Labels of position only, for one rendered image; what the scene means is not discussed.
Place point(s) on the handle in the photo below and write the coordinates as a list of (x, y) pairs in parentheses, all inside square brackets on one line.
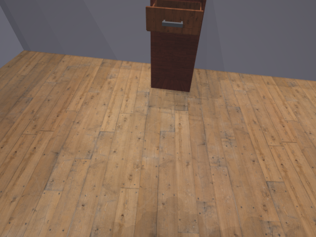
[(172, 24)]

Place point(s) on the cabinet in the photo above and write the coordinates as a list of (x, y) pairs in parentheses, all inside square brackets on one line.
[(173, 58)]

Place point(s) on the drawer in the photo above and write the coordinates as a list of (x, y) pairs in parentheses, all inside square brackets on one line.
[(174, 11)]

